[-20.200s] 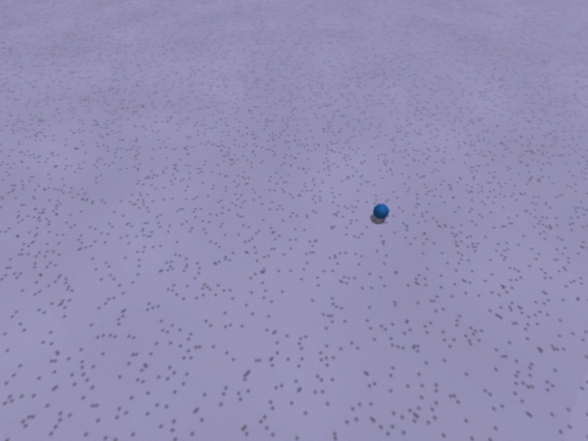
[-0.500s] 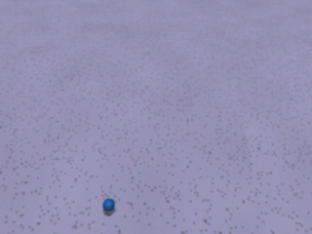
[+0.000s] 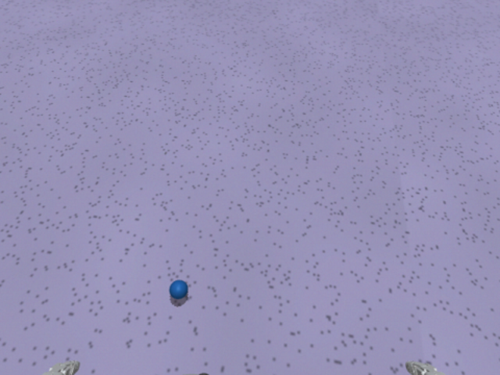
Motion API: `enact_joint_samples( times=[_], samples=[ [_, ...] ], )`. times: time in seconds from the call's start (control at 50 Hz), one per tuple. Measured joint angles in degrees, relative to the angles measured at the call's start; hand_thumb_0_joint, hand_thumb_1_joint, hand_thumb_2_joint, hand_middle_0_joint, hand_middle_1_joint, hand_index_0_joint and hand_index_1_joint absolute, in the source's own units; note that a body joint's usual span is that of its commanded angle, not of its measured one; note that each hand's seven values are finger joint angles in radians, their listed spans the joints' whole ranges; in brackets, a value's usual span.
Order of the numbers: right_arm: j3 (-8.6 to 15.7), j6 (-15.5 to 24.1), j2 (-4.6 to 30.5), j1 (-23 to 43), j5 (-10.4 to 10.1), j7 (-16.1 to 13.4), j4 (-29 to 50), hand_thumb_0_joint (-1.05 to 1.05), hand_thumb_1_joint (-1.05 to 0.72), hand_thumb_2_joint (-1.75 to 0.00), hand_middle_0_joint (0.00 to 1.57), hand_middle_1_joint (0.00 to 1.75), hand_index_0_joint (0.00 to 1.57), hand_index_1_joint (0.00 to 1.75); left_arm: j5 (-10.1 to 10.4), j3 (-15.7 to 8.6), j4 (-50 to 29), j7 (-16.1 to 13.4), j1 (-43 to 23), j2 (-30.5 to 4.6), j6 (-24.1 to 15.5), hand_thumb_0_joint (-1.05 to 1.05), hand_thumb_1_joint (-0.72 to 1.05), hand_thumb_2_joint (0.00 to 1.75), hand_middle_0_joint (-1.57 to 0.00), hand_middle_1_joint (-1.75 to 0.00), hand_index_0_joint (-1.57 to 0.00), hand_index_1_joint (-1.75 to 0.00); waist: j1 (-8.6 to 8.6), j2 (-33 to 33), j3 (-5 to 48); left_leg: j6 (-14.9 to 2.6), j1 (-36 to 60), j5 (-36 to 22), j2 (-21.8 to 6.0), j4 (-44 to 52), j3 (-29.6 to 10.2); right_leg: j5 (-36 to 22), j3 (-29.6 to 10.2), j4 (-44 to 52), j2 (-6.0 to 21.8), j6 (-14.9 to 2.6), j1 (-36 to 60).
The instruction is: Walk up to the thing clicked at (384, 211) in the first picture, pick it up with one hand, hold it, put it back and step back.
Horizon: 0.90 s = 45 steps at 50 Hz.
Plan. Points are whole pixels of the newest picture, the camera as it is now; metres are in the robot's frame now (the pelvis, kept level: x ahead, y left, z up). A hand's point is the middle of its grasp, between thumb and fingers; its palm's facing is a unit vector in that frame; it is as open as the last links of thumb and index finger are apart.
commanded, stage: walk up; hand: left
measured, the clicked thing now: (178, 289) +0.47 +0.25 -0.74
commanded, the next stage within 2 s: none
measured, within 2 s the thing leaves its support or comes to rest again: neither
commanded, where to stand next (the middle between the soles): +0.08 +0.01 m, yaw +1 degrees
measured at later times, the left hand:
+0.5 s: hand out of the picture -0.03 +0.28 -0.15, palm faces +0.05 -0.91 -0.40, open 7.4 cm
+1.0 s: hand out of the picture +0.09 +0.28 -0.14, palm faces +0.00 -0.88 -0.48, open 7.4 cm
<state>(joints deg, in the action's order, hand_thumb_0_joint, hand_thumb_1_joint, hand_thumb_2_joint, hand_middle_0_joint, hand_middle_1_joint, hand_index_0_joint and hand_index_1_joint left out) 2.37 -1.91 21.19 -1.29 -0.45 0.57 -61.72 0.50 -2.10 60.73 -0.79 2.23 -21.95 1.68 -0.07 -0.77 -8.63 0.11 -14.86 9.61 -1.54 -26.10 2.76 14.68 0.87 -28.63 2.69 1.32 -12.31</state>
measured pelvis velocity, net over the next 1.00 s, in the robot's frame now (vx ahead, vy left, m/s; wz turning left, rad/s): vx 0.00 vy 0.00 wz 0.03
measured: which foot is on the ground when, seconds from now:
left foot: down 0.00-0.16, up 0.18-0.44, down 0.46-0.78, up 0.80-1.00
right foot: down 0.00-0.44, up 0.46-0.74, down 0.76-1.00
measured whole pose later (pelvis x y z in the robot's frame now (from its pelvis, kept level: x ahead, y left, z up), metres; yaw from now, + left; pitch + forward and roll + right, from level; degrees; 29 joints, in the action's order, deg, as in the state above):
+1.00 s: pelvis +0.00 +0.00 -0.02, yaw +2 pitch -3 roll +0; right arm 3.6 -3.2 23.9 -12.8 -0.2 0.5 -47.6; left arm -1.5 -1.7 47.0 -1.9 11.7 -21.6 -1.3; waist 0.6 4.0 -9.0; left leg 0.2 -25.8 30.0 0.2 -60.9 -5.2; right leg 12.0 0.1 -38.6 2.4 -0.2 -23.4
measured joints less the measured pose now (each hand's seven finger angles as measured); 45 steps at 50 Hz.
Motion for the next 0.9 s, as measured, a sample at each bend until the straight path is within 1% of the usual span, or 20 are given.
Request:
enact_joint_samples(
  times=[0.06, 0.14, 0.16, 0.18, 0.22, 0.26, 0.28, 0.34, 0.4, 0.44, 0.46, 0.5, 0.56, 0.62, 0.68, 0.74, 0.78, 0.82, 0.86, 0.9],
  samples=[
    [0.59, -1.03, 0.6, 0.77, 0.27, 0.01, 1.9, 0.0, -0.91, -0.89, 0.21, 0.3, 0.2, 0.3, -0.3, -0.21, -1.73, 0.0, -0.1, -0.69, 0.58, 0.0, 0.91, 0.9, -0.21, -0.3, -0.2, -0.3, 0.04, -0.18, -0.97, 0.1, -2.73, 0.53, -0.18, -3.41, -0.03, 1.3, -0.16, -4.83, -0.09, -0.71, -3.41],
    [1.38, -2.22, 1.38, 1.21, 0.87, 0.18, 4.26, 0.0, -0.91, -0.89, 0.21, 0.3, 0.2, 0.3, -0.7, -1.0, -2.97, 0.47, 1.21, -0.83, 0.97, 0.0, 0.91, 0.9, -0.21, -0.3, -0.2, -0.3, 0.11, 0.67, -1.5, 0.45, -6.28, 2.07, -0.89, -9.4, -0.71, 3.79, 0.21, -11.76, -0.74, -2.69, -7.21],
    [1.58, -2.58, 1.69, 1.16, 0.99, 0.15, 4.74, 0.0, -0.91, -0.89, 0.21, 0.3, 0.2, 0.3, -0.93, -1.21, -3.2, 0.61, 1.99, -0.56, 0.92, 0.0, 0.91, 0.9, -0.21, -0.3, -0.2, -0.3, 0.09, 1.47, -1.35, -0.29, -7.5, 3.18, -1.2, -11.66, -1.41, 3.83, 0.72, -12.77, -1.09, -2.14, -7.71],
    [1.79, -2.96, 1.88, 1.12, 1.08, -0.06, 5.16, 0.0, -0.91, -0.89, 0.21, 0.3, 0.2, 0.3, -1.26, -1.4, -3.46, 0.78, 2.82, -0.25, 0.86, 0.0, 0.91, 0.9, -0.21, -0.3, -0.2, -0.3, 0.19, 1.84, -1.23, -0.61, -9.25, 8.16, -0.15, -15.79, -3.19, 4.02, 0.98, -13.68, -1.08, -2.09, -8.26],
    [2.09, -3.52, 2.0, 0.85, 1.38, -0.55, 6.33, 0.0, -0.91, -0.9, 0.21, 0.3, 0.2, 0.3, -2.19, -1.49, -4.26, 0.86, 4.33, 0.43, 1.0, 0.0, 0.91, 0.9, -0.21, -0.3, -0.2, -0.3, 1.35, 1.56, -1.52, -0.62, -12.79, 16.4, 4.18, -27.95, -7.38, 3.29, 0.08, -13.86, -0.58, -2.52, -9.19],
    [2.46, -2.97, 2.38, -0.1, 1.03, -0.44, 7.29, 0.0, -0.91, -0.9, 0.2, 0.3, 0.2, 0.3, -2.76, -1.46, -4.23, 0.62, 5.11, 1.49, 1.1, 0.0, 0.91, 0.9, -0.21, -0.3, -0.2, -0.3, 1.72, 2.42, -1.84, -0.46, -14.51, 16.64, 6.59, -36.96, -9.8, 1.27, 0.17, -11.38, -0.57, -2.64, -8.99],
    [2.57, -2.41, 2.49, -1.13, 0.97, -0.15, 7.42, 0.0, -0.91, -0.9, 0.2, 0.3, 0.2, 0.3, -3.1, -1.47, -4.04, 0.59, 5.53, 1.98, 0.94, 0.0, 0.91, 0.9, -0.21, -0.3, -0.2, -0.3, 1.7, 3.02, -1.58, -0.17, -14.01, 15.87, 6.59, -38.28, -9.92, 0.36, 0.59, -9.68, -0.69, -2.68, -8.51],
    [2.55, -1.54, 2.08, -6.47, 1.73, 1.72, 7.01, 0.0, -0.91, -0.9, 0.2, 0.3, 0.2, 0.3, -4.09, -2.02, -4.54, 1.42, 8.08, 2.58, -0.17, 0.01, 0.91, 0.9, -0.21, -0.3, -0.2, -0.3, 1.42, 3.13, 1.25, 0.19, -8.73, 18.27, 4.81, -33.66, -6.5, 1.92, 1.89, -5.94, -0.27, -3.17, -6.89],
    [2.35, -1.5, 1.28, -12.13, 2.58, 2.89, 6.53, 0.0, -0.91, -0.89, 0.21, 0.3, 0.2, 0.3, -4.15, -2.61, -6.18, 1.98, 10.94, 1.55, -1.16, 0.01, 0.9, 0.9, -0.21, -0.3, -0.2, -0.3, 0.68, 1.12, 4.45, -1.0, -1.06, 21.85, 3.06, -20.24, -2.2, 1.0, 2.88, -2.69, 1.3, -3.89, -5.41],
    [2.64, -0.62, 1.33, -14.97, 3.14, 2.95, 6.53, 0.0, -0.91, -0.89, 0.21, 0.3, 0.2, 0.3, -3.82, -2.7, -7.35, 2.16, 12.44, 0.4, -1.12, 0.01, 0.9, 0.9, -0.21, -0.3, -0.2, -0.3, -0.12, 0.38, 5.49, -2.08, 5.43, 17.02, 2.3, -6.7, -0.57, 0.96, 2.96, -3.52, 1.77, -3.14, -5.67],
    [3.11, 0.11, 1.54, -16.15, 3.53, 2.72, 6.7, 0.0, -0.91, -0.89, 0.21, 0.3, 0.2, 0.3, -3.53, -2.67, -7.86, 2.12, 12.99, -0.1, -0.81, 0.01, 0.9, 0.9, -0.21, -0.3, -0.2, -0.3, -0.8, 0.43, 5.77, -2.4, 7.43, 12.76, 2.29, -1.65, -1.06, 5.41, 2.35, -7.06, 1.44, -2.78, -7.09],
    [3.32, 0.88, 0.95, -17.53, 4.04, 2.15, 6.71, 0.0, -0.91, -0.89, 0.21, 0.3, 0.2, 0.3, -3.11, -3.11, -7.92, 1.93, 13.53, -1.11, -0.03, 0.01, 0.9, 0.9, -0.21, -0.3, -0.2, -0.3, -1.36, -1.17, 5.47, -2.19, 7.85, 9.72, 3.17, -1.94, -0.38, 10.35, -1.6, -16.36, -0.19, -2.17, -10.78],
    [2.73, 2.34, 0.67, -19.71, 3.25, 1.82, 6.57, 0.0, -0.91, -0.89, 0.21, 0.3, 0.2, 0.3, -2.33, -3.02, -7.39, 2.77, 13.99, -2.12, -0.25, 0.01, 0.91, 0.9, -0.21, -0.3, -0.2, -0.3, -2.54, -1.97, 5.26, -2.58, 10.52, 9.03, 3.18, 0.45, -0.48, 7.2, -4.55, -23.14, -2.35, -1.85, -14.41],
    [2.42, 3.32, 1.21, -20.92, 2.98, 1.68, 7.21, 0.0, -0.91, -0.89, 0.21, 0.3, 0.2, 0.3, -1.85, -2.82, -7.61, 3.79, 14.61, -2.54, -1.08, 0.01, 0.91, 0.9, -0.21, -0.3, -0.2, -0.3, -2.69, -1.72, 5.02, -1.91, 13.18, 8.54, 2.53, 2.87, 0.19, 3.21, -4.72, -21.74, -2.15, -1.34, -15.96],
    [2.41, 3.56, 2.15, -21.03, 2.91, 1.89, 8.71, 0.0, -0.9, -0.89, 0.21, 0.3, 0.2, 0.3, -1.62, -2.31, -7.94, 4.38, 14.8, -2.43, -1.69, 0.01, 0.91, 0.9, -0.21, -0.3, -0.2, -0.3, -2.57, -0.82, 4.58, -1.35, 14.66, 9.9, 1.89, 2.77, 1.3, 1.09, -3.45, -15.38, -0.86, -1.32, -14.84],
    [2.43, 2.29, 3.07, -20.44, 3.28, 2.07, 10.94, 0.0, -0.9, -0.9, 0.21, 0.3, 0.2, 0.3, -1.35, -1.72, -8.13, 3.27, 14.67, -1.98, -3.05, 0.01, 0.91, 0.9, -0.21, -0.3, -0.2, -0.3, -2.69, 0.67, 4.27, -0.55, 13.76, 13.97, 0.96, -2.19, 1.92, -1.97, -1.26, -7.81, -0.29, -1.55, -10.88],
    [2.34, 1.24, 3.48, -19.35, 2.95, 1.82, 12.23, 0.0, -0.9, -0.9, 0.21, 0.3, 0.2, 0.3, -1.4, -1.71, -8.56, 1.72, 13.9, -1.45, -4.37, 0.01, 0.91, 0.9, -0.21, -0.3, -0.2, -0.3, -2.25, 2.7, 3.22, -1.33, 10.35, 18.15, -0.81, -11.43, 1.22, -6.33, -0.12, -5.51, -1.78, -1.59, -9.07],
    [2.08, 0.06, 3.28, -17.49, 2.59, 1.38, 13.12, 0.0, -0.91, -0.9, 0.21, 0.3, 0.2, 0.3, -1.44, -1.2, -9.66, 0.57, 12.68, -0.55, -5.08, 0.01, 0.91, 0.9, -0.21, -0.3, -0.2, -0.3, -1.67, 4.26, 1.71, -2.02, 4.33, 20.78, 0.2, -24.41, -2.86, -4.22, 0.46, -7.97, -2.5, -1.95, -9.72],
    [1.85, -0.77, 3.31, -16.11, 2.27, 1.33, 13.89, 0.0, -0.91, -0.9, 0.2, 0.3, 0.2, 0.3, -1.22, -0.39, -10.92, -0.07, 11.94, 0.32, -5.29, 0.0, 0.91, 0.9, -0.21, -0.3, -0.2, -0.3, -1.06, 5.19, 1.03, -2.06, -1.64, 21.58, 1.57, -35.23, -4.95, -3.43, 0.6, -8.02, -2.21, -2.25, -9.33],
    [1.75, -1.1, 3.46, -15.06, 1.92, 1.24, 14.35, 0.0, -0.91, -0.9, 0.2, 0.3, 0.2, 0.3, -1.28, 0.28, -11.92, -0.63, 11.73, 0.94, -5.28, 0.0, 0.91, 0.9, -0.21, -0.3, -0.2, -0.3, -0.6, 6.04, 1.09, -1.67, -6.2, 19.76, 1.44, -39.58, -5.82, -3.37, 0.69, -7.36, -1.83, -1.99, -8.85]
  ],
)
